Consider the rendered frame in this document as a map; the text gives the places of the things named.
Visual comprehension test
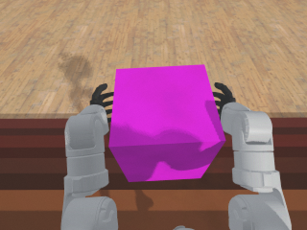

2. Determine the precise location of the robot right upper arm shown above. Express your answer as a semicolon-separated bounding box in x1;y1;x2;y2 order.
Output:
228;195;292;230

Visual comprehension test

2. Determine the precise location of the robot left hand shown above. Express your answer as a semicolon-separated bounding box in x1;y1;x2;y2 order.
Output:
89;83;114;123

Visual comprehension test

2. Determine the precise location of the robot right hand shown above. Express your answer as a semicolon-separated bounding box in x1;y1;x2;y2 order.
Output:
212;82;236;120

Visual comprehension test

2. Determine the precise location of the carton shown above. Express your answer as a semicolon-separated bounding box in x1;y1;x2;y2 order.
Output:
108;64;226;182

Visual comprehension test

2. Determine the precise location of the left robot forearm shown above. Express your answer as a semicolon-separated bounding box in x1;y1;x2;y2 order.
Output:
60;104;109;230

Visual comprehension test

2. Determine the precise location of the robot left upper arm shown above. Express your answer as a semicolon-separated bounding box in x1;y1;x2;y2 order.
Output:
61;196;118;230

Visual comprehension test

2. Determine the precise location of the right robot forearm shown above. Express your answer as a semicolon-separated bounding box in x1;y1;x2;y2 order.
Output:
221;102;292;230

